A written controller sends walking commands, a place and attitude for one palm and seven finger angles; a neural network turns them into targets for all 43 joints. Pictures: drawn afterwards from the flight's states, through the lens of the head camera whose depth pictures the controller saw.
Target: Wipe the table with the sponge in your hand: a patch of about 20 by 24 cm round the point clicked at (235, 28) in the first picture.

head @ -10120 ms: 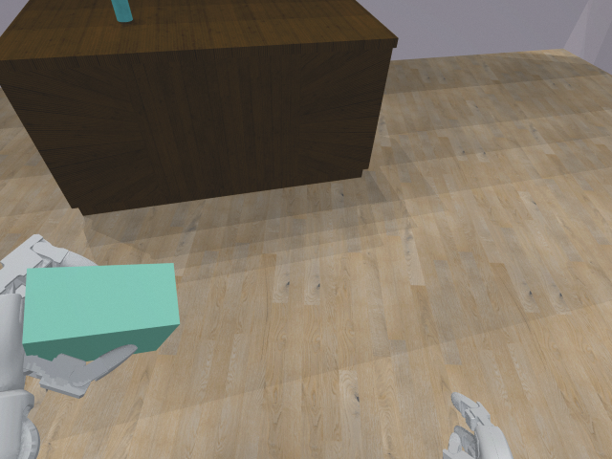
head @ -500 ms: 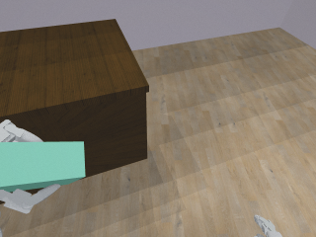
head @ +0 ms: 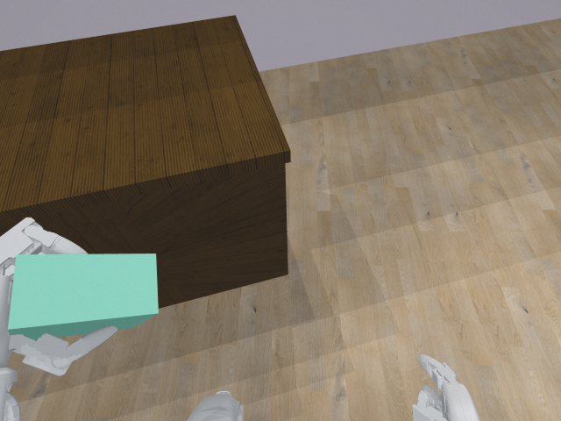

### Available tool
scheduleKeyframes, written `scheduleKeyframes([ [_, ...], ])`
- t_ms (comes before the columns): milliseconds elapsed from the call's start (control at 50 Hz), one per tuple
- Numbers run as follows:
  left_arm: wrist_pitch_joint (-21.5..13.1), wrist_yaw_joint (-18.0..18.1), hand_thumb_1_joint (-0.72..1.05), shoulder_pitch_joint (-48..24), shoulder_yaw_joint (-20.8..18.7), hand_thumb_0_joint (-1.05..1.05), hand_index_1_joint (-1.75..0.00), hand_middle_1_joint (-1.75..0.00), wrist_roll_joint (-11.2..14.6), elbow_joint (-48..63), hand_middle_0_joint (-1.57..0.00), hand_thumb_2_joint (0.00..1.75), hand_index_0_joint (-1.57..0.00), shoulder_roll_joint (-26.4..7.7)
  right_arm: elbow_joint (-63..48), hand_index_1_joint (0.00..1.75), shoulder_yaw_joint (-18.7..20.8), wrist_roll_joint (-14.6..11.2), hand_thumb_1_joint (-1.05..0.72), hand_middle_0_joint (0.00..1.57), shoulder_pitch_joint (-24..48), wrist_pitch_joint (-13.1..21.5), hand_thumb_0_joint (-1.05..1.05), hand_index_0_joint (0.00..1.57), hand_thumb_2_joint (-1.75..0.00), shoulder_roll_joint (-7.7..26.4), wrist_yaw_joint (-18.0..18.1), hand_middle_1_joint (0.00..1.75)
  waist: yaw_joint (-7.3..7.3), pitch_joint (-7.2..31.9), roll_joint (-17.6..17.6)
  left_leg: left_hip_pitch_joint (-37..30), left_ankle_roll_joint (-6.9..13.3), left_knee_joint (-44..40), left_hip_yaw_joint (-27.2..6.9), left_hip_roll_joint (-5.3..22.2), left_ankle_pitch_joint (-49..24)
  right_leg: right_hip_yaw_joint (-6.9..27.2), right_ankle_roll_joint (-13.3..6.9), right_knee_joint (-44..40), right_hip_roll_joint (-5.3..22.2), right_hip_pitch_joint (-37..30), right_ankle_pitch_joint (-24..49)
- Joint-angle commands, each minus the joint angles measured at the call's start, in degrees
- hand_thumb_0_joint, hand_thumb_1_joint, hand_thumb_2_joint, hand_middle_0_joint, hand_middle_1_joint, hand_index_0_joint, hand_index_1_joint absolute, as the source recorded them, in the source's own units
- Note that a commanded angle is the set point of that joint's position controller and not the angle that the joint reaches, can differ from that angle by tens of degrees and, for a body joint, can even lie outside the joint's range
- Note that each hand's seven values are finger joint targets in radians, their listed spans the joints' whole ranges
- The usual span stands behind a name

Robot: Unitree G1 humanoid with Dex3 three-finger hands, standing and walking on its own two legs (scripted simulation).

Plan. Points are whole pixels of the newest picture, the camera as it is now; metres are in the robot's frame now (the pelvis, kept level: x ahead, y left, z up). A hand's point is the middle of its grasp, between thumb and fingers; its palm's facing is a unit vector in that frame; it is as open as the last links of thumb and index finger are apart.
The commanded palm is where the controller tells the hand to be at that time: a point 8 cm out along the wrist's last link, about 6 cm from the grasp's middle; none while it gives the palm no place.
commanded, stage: take the last steps up to it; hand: left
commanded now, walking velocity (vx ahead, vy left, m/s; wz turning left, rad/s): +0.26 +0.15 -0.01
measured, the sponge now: (105, 296) +0.23 +0.20 +0.12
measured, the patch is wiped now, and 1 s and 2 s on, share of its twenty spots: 0.00 0.00 0.00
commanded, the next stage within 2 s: come to a stop and stand still in 0.38 s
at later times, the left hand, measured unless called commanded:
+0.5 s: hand (66, 197) +0.33 +0.27 +0.16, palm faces +0.33 -0.79 -0.52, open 10.4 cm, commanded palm +0.27 +0.33 +0.17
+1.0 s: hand (42, 176) +0.36 +0.31 +0.17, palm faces +0.30 -0.85 -0.43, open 10.4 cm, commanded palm +0.30 +0.35 +0.17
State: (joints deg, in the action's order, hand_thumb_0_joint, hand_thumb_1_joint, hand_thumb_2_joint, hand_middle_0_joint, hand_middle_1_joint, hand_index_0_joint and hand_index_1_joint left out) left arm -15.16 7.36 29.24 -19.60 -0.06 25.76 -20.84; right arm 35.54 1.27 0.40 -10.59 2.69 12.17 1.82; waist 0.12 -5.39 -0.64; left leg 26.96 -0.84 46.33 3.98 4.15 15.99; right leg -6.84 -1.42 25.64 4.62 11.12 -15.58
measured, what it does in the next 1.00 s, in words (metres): walks ahead: left foot, then right foot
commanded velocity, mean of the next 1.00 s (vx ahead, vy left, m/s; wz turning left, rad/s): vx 0.03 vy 0.02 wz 0.01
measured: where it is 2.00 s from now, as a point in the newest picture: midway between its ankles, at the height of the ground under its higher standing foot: outside the picture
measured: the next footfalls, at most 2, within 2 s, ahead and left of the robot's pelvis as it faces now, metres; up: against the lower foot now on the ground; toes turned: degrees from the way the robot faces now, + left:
left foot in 0.14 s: +0.11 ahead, +0.16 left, +0.00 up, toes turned +7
right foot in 0.42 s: +0.15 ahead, -0.04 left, +0.00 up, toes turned -12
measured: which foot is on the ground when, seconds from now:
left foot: up 0.00-0.12, down 0.14-0.44, up 0.46-0.72, down 0.74-1.00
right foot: down 0.00-0.14, up 0.16-0.40, down 0.42-0.74, up 0.76-1.00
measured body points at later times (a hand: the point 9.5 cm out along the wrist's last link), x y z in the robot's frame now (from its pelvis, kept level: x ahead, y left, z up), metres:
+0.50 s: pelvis +0.11 +0.05 -0.02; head +0.14 +0.03 +0.43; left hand +0.31 +0.31 +0.19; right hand +0.25 -0.17 -0.14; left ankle +0.06 +0.16 -0.71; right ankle +0.11 -0.03 -0.75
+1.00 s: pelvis +0.12 +0.09 -0.01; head +0.16 +0.10 +0.44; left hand +0.33 +0.35 +0.19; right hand +0.29 -0.12 -0.08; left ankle +0.19 +0.22 -0.75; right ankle +0.10 -0.01 -0.72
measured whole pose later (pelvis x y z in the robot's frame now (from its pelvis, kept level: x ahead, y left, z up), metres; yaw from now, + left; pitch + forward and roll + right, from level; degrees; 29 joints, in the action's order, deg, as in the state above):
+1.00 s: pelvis +0.12 +0.09 -0.01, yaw -5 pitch +0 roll -2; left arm -9.8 8.5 28.6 -22.7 2.4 36.0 -23.5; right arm 30.8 -1.6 0.5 -10.0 5.9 6.9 0.1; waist 0.4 -5.4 -1.2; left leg 18.2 -1.3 27.1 5.1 6.4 8.7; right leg -4.8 1.9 40.2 -1.2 17.5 -25.6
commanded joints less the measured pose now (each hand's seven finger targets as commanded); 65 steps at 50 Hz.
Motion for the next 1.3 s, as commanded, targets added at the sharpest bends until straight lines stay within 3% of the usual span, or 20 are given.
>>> scheduleKeyframes([
  [0,-2.7,3.1,0.1,-3.3,-9.7,0.0,-1.6,-1.6,1.5,16.0,-1.2,1.3,-1.2,-11.7,-9.9,0.3,2.0,-0.2,-0.9,0.2,4.1,4.0,0.0,0.2,-0.9,3.4,0.6,0.3,1.74,12.9,-9.3,-4.9,0.9,-11.9,5.7,-3.0,0.2,11.2,-6.3,-4.5,12.6,-11.3,26.0],
  [80,-2.2,3.5,0.1,-5.0,-8.1,0.0,-1.6,-1.6,1.4,17.9,-1.2,1.3,-1.2,-10.2,-10.0,0.3,3.3,-0.7,-0.9,0.2,1.9,4.0,0.0,0.2,-0.9,5.2,1.4,0.3,-0.69,14.1,-1.6,-22.1,2.3,-23.9,4.7,-2.0,-7.1,6.5,-1.8,9.1,7.5,-2.8,18.6],
  [120,-3.0,3.5,0.1,-4.6,-8.3,0.0,-1.6,-1.6,1.6,19.9,-1.2,1.3,-1.2,-10.4,-10.6,0.3,4.1,-1.1,-0.9,0.2,1.5,4.0,0.0,0.2,-0.9,6.8,1.3,0.3,-0.73,16.3,17.3,-36.2,11.9,-24.9,-18.2,15.8,-26.6,0.6,2.4,31.0,-1.7,18.7,-18.0],
  [140,-2.9,3.5,0.1,-4.5,-8.8,0.0,-1.6,-1.6,1.0,17.9,-1.2,1.3,-1.2,-11.4,-11.1,0.3,4.1,-1.4,-0.9,0.2,1.2,4.5,0.0,0.2,-0.9,6.6,0.9,0.3,-0.75,13.8,13.6,-33.0,14.1,-26.5,-20.3,17.4,-26.8,3.1,1.5,38.3,-2.6,21.7,-22.3],
  [260,-2.3,2.4,0.1,-2.9,-8.2,0.0,-1.6,-1.6,1.7,22.4,-1.2,1.3,-1.2,-10.9,-8.4,0.3,2.6,-1.6,-0.9,0.2,2.8,6.3,0.0,0.2,-0.9,5.8,0.4,0.3,0.25,10.0,15.4,-19.4,10.8,-26.3,-4.3,9.7,-21.4,-0.3,2.8,25.4,0.1,15.1,-8.0],
  [360,-1.0,2.5,0.1,-0.6,-9.8,0.0,-1.6,-1.6,2.0,17.8,-1.2,1.3,-1.2,-11.5,-7.9,0.3,1.8,-1.2,-0.9,0.2,2.4,6.2,0.0,0.2,-0.9,6.0,0.9,0.3,0.18,12.9,10.5,-14.9,6.7,-17.9,-1.8,8.5,-17.8,-3.4,2.2,3.9,-2.3,-0.5,0.0],
  [380,-1.0,2.5,0.1,-1.5,-9.8,0.0,-1.6,-1.6,1.8,16.7,-1.2,1.3,-1.2,-11.4,-7.7,0.3,1.8,-1.4,-0.9,0.2,2.7,5.6,0.0,0.2,-0.9,5.6,1.0,0.3,0.36,13.4,6.1,-11.2,5.6,-11.9,-0.7,7.1,-14.2,-0.4,1.2,-0.1,0.1,-5.6,5.9],
  [420,-0.9,2.5,0.1,-1.8,-12.3,0.0,-1.6,-1.6,2.0,12.1,-1.2,1.3,-1.2,-13.7,-8.9,0.3,1.7,-0.9,-0.9,0.2,3.2,4.6,0.0,0.2,-0.9,4.3,0.7,0.3,0.08,14.2,-15.9,8.7,0.8,12.5,3.0,-4.3,14.2,31.7,-8.7,-5.8,21.1,-16.7,25.6],
  [440,-0.9,2.4,0.1,-3.3,-12.5,0.0,-1.6,-1.6,2.8,10.3,-1.2,1.3,-1.2,-12.9,-8.0,0.3,2.0,-1.1,-0.9,0.2,2.8,4.4,0.0,0.2,-0.9,4.9,0.5,0.3,-0.07,13.2,-13.7,9.9,-0.2,20.6,-4.1,-2.5,15.2,32.6,-9.8,-7.3,24.0,-13.5,24.4],
  [540,-2.0,2.3,0.1,-1.5,-9.2,0.0,-1.6,-1.6,1.7,9.9,-1.2,1.3,-1.2,-9.9,-7.6,0.3,-0.2,-0.7,-0.9,0.2,5.1,2.1,0.0,0.2,-0.9,3.1,0.6,0.3,-0.76,10.5,-7.7,3.0,-1.6,9.7,-1.8,-0.6,8.2,8.1,-5.5,-1.5,13.9,-8.6,45.9],
  [640,-1.0,3.9,0.1,-4.4,-7.6,0.0,-1.6,-1.6,1.1,20.1,-1.2,1.3,-1.2,-10.5,-9.9,0.3,0.3,-0.1,-0.9,0.2,4.8,3.1,0.0,0.2,-0.9,3.2,2.2,0.3,0.21,13.9,-7.2,-8.6,-1.3,-11.6,3.9,-4.4,-2.1,4.6,-4.1,2.0,10.0,-9.4,42.7],
  [680,-0.2,4.2,0.1,-4.8,-8.0,0.0,-1.6,-1.6,1.5,23.1,-1.2,1.3,-1.2,-11.1,-10.3,0.3,1.1,-0.3,-0.9,0.2,3.2,2.6,0.0,0.2,-0.9,3.5,2.9,0.3,-1.05,15.9,-1.4,-19.0,-1.3,-21.6,2.1,-2.8,-16.1,3.0,-0.8,7.6,6.4,-5.7,31.6],
  [720,-0.7,4.1,0.1,-3.8,-9.8,0.0,-1.6,-1.6,1.8,25.2,-1.2,1.3,-1.2,-12.8,-11.6,0.3,2.5,-0.4,-0.9,0.2,2.1,2.8,0.0,0.2,-0.9,6.2,2.8,0.3,0.16,16.6,15.1,-26.6,5.4,-23.2,-14.6,13.5,-51.3,1.4,3.2,19.0,-2.2,7.4,-9.8],
  [780,-0.8,2.9,0.1,-2.4,-10.5,0.0,-1.6,-1.6,2.1,19.7,-1.2,1.3,-1.2,-12.3,-11.3,0.3,2.3,0.2,-0.9,0.2,2.7,3.6,0.0,0.2,-0.9,5.6,1.3,0.3,-0.16,11.3,16.7,-19.2,9.3,-27.8,-17.2,17.9,-40.7,6.2,2.5,31.6,-2.8,12.0,-18.6],
  [860,-0.1,2.2,0.1,-3.0,-8.1,0.0,-1.6,-1.6,2.7,25.1,-1.2,1.3,-1.2,-9.9,-10.9,0.3,2.4,-0.3,-0.9,0.2,1.2,5.2,0.0,0.2,-0.9,5.4,-0.8,0.3,-0.48,15.3,17.6,-25.0,6.2,-23.4,-7.2,13.2,-42.0,3.5,3.0,22.2,-4.5,10.7,-9.6],
  [1000,2.9,1.6,0.1,-1.8,-7.1,0.0,-1.6,-1.6,3.1,19.7,-1.2,1.3,-1.2,-9.1,-10.7,0.3,1.5,-0.8,-0.9,0.2,1.4,5.8,0.0,0.2,-0.9,6.0,-0.5,0.3,-1.0,13.0,14.0,-16.8,5.0,-24.6,-6.7,12.2,-20.5,1.1,3.5,2.4,-6.0,0.4,-4.9],
  [1040,3.1,1.7,0.1,-2.4,-8.1,0.0,-1.6,-1.6,2.9,17.6,-1.2,1.3,-1.2,-10.0,-10.5,0.3,1.2,-1.1,-0.9,0.2,1.8,5.3,0.0,0.2,-0.9,5.5,-0.2,0.3,-0.76,13.4,9.4,-13.0,2.9,-21.9,-4.0,9.3,-10.9,1.8,3.0,-4.5,-4.4,-4.8,1.6],
  [1080,2.9,2.1,0.1,-4.0,-9.3,0.0,-1.6,-1.6,3.1,16.9,-1.2,1.3,-1.2,-12.5,-10.8,0.3,0.4,-1.1,-0.9,0.2,2.1,4.5,0.0,0.2,-0.9,3.5,0.4,0.3,-1.68,13.3,-1.7,-10.5,-0.4,-12.8,0.2,2.6,-0.2,13.0,-0.9,-7.3,5.2,-2.0,13.8],
  [1120,4.4,1.5,0.1,-2.9,-8.4,0.0,-1.6,-1.6,4.0,14.3,-1.2,1.3,-1.2,-11.4,-10.5,0.3,0.7,-1.5,-0.9,0.2,3.6,4.5,0.0,0.2,-0.9,3.8,0.8,0.3,0.05,9.3,-11.0,-7.4,-1.1,-0.4,-2.5,-2.8,9.0,20.6,-4.7,-11.7,10.8,4.9,6.2],
  [1280,2.1,2.8,0.1,-6.8,-6.8,0.0,-1.6,-1.6,2.6,13.4,-1.2,1.3,-1.2,-10.5,-8.3,0.3,-0.5,-0.7,-0.9,0.2,5.2,4.3,0.0,0.2,-0.9,4.2,2.7,0.3,0.68,9.7,-3.8,-6.7,0.0,-8.6,-2.1,-2.2,6.6,14.7,-6.6,-9.9,9.3,-3.0,11.8],
])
